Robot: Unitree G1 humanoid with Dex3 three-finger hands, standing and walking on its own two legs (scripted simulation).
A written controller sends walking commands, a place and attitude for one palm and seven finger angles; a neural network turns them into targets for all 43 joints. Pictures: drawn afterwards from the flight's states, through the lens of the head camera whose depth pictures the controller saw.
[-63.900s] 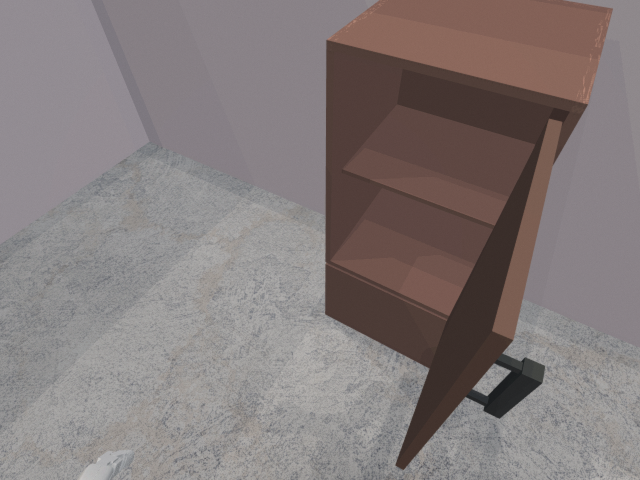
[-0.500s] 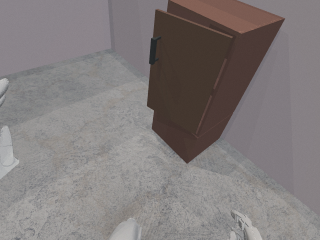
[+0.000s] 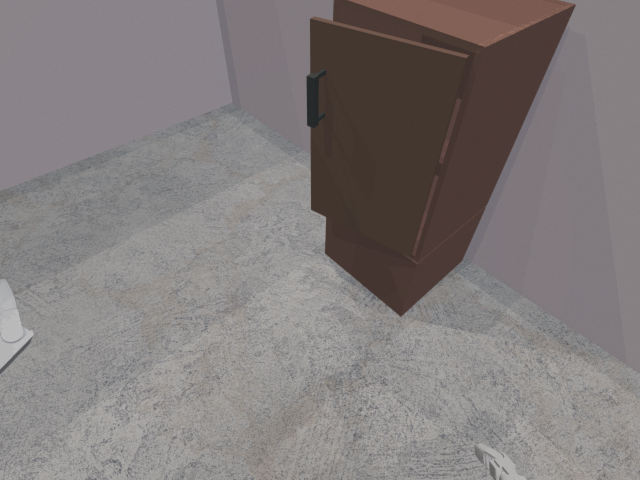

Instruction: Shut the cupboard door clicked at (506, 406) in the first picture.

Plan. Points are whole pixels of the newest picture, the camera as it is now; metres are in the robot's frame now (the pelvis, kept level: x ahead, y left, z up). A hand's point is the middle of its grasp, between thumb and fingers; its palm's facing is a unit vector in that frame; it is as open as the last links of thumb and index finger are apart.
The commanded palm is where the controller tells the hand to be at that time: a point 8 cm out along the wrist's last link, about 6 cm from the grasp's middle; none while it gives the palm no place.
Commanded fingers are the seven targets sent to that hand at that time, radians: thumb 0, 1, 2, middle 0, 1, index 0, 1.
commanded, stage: stop stepping back and stand still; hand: left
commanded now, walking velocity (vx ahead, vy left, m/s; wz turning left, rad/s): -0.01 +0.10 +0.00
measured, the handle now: (317, 98) +0.97 +0.05 +0.01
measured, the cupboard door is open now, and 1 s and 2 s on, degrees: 13 13 13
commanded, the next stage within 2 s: let the arm hang, fingers relaxed in 0.42 s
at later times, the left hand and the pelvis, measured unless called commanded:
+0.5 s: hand (66, 308) +0.23 +0.25 +0.17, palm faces +0.33 -0.78 -0.53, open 7.5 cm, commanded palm none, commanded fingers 0.00 0.90 0.90 -0.20 -0.30 -0.20 -0.30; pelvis +0.03 +0.00 +0.01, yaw -1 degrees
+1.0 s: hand out of the picture -0.04 +0.20 -0.17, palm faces +0.05 -0.98 -0.21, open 7.1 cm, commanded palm none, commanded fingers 0.00 0.90 0.90 -0.20 -0.30 -0.20 -0.30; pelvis +0.00 +0.01 +0.01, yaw +2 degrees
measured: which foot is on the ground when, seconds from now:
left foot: down 0.00-1.00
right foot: down 0.00-1.00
